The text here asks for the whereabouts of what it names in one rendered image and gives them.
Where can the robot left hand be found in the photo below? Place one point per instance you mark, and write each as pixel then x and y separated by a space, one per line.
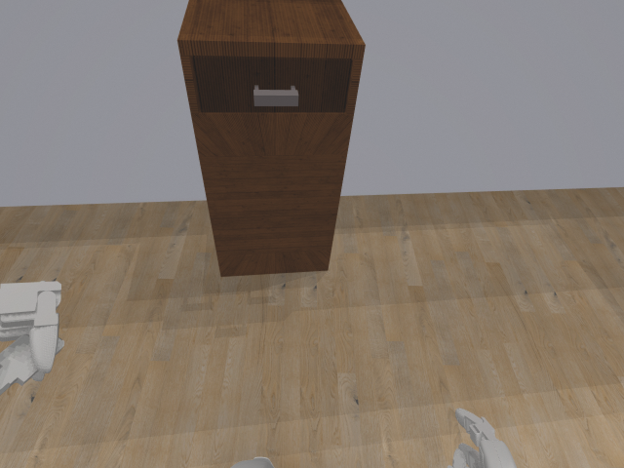
pixel 28 316

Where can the drawer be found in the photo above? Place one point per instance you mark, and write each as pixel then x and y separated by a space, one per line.
pixel 226 84

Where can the left robot shin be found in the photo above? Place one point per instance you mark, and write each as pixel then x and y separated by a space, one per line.
pixel 264 459

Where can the handle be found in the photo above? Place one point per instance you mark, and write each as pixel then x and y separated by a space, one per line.
pixel 275 97

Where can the robot right hand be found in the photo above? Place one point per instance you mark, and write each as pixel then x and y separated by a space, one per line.
pixel 492 452

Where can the cabinet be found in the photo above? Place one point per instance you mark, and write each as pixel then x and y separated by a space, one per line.
pixel 272 179

